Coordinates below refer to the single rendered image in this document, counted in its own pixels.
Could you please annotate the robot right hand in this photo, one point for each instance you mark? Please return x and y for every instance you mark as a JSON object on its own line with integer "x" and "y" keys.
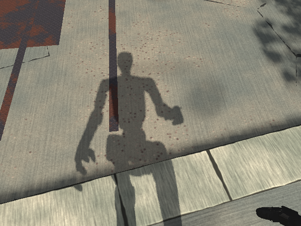
{"x": 284, "y": 215}

